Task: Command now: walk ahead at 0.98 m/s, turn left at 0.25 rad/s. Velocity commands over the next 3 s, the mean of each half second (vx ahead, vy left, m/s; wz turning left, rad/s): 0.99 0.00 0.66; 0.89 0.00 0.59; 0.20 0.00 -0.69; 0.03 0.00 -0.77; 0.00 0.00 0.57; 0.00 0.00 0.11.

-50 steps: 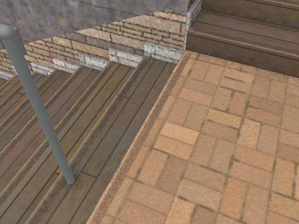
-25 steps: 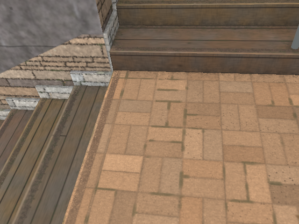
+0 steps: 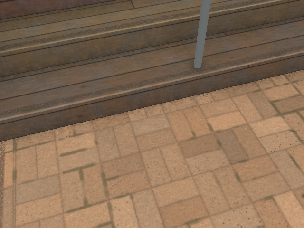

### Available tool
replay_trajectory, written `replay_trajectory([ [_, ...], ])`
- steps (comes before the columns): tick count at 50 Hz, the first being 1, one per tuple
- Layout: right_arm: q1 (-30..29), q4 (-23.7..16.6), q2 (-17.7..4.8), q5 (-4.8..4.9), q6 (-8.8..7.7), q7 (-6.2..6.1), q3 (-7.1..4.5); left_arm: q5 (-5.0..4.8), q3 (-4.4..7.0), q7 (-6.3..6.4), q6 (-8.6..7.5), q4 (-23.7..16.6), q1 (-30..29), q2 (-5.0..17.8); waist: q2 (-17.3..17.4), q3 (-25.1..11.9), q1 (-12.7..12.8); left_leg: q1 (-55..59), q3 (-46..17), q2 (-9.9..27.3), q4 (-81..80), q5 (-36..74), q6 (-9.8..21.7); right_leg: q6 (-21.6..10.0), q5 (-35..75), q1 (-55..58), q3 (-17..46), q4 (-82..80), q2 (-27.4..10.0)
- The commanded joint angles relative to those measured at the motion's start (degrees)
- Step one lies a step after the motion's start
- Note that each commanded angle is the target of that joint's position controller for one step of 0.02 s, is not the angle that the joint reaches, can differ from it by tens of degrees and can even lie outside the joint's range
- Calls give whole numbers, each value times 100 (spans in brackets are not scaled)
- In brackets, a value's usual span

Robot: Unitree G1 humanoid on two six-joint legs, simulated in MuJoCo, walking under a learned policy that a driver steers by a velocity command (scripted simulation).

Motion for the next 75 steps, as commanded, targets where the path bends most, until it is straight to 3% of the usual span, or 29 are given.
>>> replay_trajectory([
  [1,191,-215,-283,69,-176,-12,20,117,-180,-46,-11,-810,-263,-34,388,261,415,407,-2829,1555,-1847,-488,1255,311,-127,-1330,288,-835,-676],
  [6,75,-521,-841,134,-178,77,-167,-175,-318,-171,-38,-1145,-1064,101,457,339,332,-1135,-1879,1151,-2428,464,919,611,1444,1259,-388,-3196,-272],
  [10,575,-390,-965,236,-129,136,-201,-68,-74,94,-90,-828,-147,555,51,-416,675,-35,-1510,811,-98,2641,519,471,1044,2634,-491,-4186,50],
  [12,209,-701,-227,221,-196,111,-28,127,193,333,-110,-594,1978,1335,-790,-1757,1549,-1690,-946,282,3374,-639,332,183,-1471,4946,1731,-4367,-2169],
  [13,684,-1030,34,500,-156,68,66,140,271,324,-45,-610,1675,1588,-1948,-2108,1001,-2786,-555,145,4701,-1283,312,-288,-2949,4937,4584,-5718,-3083],
  [16,-294,-908,-180,152,107,148,37,-16,56,211,-63,-592,706,365,-148,-243,668,-3085,-421,930,4741,-182,250,-199,-985,3045,2198,-5765,-2221],
  [20,-917,-1274,108,6,391,332,104,-231,-7,157,-236,-68,1064,61,-461,185,362,-3261,-294,1190,4467,56,177,79,1561,2639,355,-5938,-1813],
  [27,-2300,-1858,-72,26,394,537,299,-205,52,237,-334,292,1040,539,-69,674,193,-1711,982,679,1704,1516,513,477,4686,2185,-1841,-6371,-1226],
  [31,-202,-1292,-797,41,338,427,52,-131,257,386,-35,112,855,1323,-584,-737,-1005,865,952,-17,1308,850,959,402,7958,2668,-1690,-3294,-1608],
  [32,950,-881,-1099,45,325,278,-128,-85,254,392,37,5,694,1290,-412,-1241,-1418,2400,545,-57,932,417,1144,338,6869,1866,-1604,-1524,-1487],
  [33,684,-833,-1357,198,450,105,-314,-27,184,301,41,42,688,849,639,-932,-1123,3361,-251,331,738,-302,1250,450,1129,148,-1536,767,-387],
  [34,-28,-1171,-2129,-67,535,68,-376,-125,-12,222,-84,-690,1274,400,1814,-1524,-94,4529,-3586,1782,-100,-422,2376,688,-1170,-2126,-802,2621,101],
  [35,213,-1329,-1969,-21,550,5,-410,-126,-34,201,-256,-870,720,714,867,-1871,-534,4466,-4700,2054,-1246,-1537,2519,653,-609,-2508,202,2350,-128],
  [37,-72,-1075,-1429,42,355,-54,-293,-104,-67,211,-298,-904,234,825,-399,-178,7,2301,-4048,1817,-1834,-880,1977,672,-37,-1960,236,799,-670],
  [40,-437,-1036,-952,108,47,-45,-42,124,-193,208,91,-643,719,517,-494,28,617,663,-2390,1243,-1730,1142,1667,805,-249,-703,67,-302,-1004],
  [45,-144,-505,-703,236,-328,83,65,-81,-480,93,114,-957,-292,-209,269,181,296,428,-332,446,-1789,5347,744,524,1790,138,-934,-2718,-564],
  [49,688,-292,-517,-180,-195,-187,163,-2,-374,174,49,-742,-659,141,109,-393,-151,3230,-100,661,-306,8521,-3,28,1028,-975,-1643,-3141,143],
  [52,-795,-615,-976,40,-77,-325,9,-116,-166,107,47,155,1849,397,530,-1071,1423,2261,73,748,3140,6907,-218,-240,2879,1871,-805,-6010,171],
  [53,-1421,-909,-607,110,-156,-273,110,-131,-34,174,48,531,2263,778,-798,-627,1547,-834,530,-209,5285,-316,-400,-719,5794,3866,-13,-5542,-785],
  [54,-835,-1278,222,146,-229,-276,409,-96,162,255,-20,604,2537,1424,-1206,-905,849,-3185,17,-161,6933,-2354,-491,-1308,10073,5430,1406,-3860,-2040],
  [55,-895,-1414,-1,164,-181,-256,424,-67,324,287,46,475,2759,1560,-489,-1705,1171,-4227,-356,21,7780,-2195,-529,-1857,9398,6345,1942,-3949,-2552],
  [58,-1805,-2007,12,-225,-53,-210,541,-174,54,376,279,160,1672,504,658,-458,450,-4408,-79,333,7185,-1860,-394,-938,5558,3709,1173,-4916,-1238],
  [61,-1908,-2449,239,-135,339,-211,654,-125,1,398,155,151,1153,691,-313,70,85,-2848,544,115,5802,-1591,-599,-914,6029,1076,963,-5506,-663],
  [67,-3862,-3690,521,4,335,-379,780,-130,183,730,425,784,3055,617,-465,-514,1014,-5539,-100,654,5816,-2185,-313,-553,6749,4335,1994,-4909,-1028],
  [69,-2682,-3437,653,234,422,-364,840,-240,313,655,593,150,1608,780,-511,-1167,108,-1086,392,8,2735,-2095,-254,-216,7617,1862,1748,-5247,-514],
  [70,-448,-2763,248,241,411,-401,468,-375,477,472,377,75,1323,1462,-1109,-2670,-974,1156,11,342,3468,-1130,190,-109,10037,1494,1239,-3477,-438],
  [71,896,-2470,-770,-39,362,-397,151,-706,502,302,179,-629,447,1427,874,-3836,-1710,2695,-2457,2160,2293,1423,969,453,6598,436,851,-902,459],
  [72,15,-2395,-1172,18,467,-387,30,-351,390,186,4,-807,565,740,3042,-4258,-840,2760,-4489,3392,820,4665,1862,698,-1154,-395,583,1730,1052],
  [75,-2104,-2526,450,66,611,-586,335,-179,319,366,458,-696,771,35,1020,-782,486,7,-2687,3125,810,1697,1085,598,-1077,-2135,309,3078,129],
])
Next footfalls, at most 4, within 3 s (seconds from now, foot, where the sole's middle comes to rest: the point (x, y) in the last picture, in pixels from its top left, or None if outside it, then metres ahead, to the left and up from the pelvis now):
0.22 right None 0.38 -0.15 -0.77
0.66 left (117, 179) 0.72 0.17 -0.77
1.06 right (110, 133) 0.99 0.22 -0.77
1.38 left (46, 102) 1.10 0.53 -0.61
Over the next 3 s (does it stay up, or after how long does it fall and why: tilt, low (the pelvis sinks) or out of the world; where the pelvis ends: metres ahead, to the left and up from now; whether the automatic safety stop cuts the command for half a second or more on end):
stays up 1.23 0.40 0.15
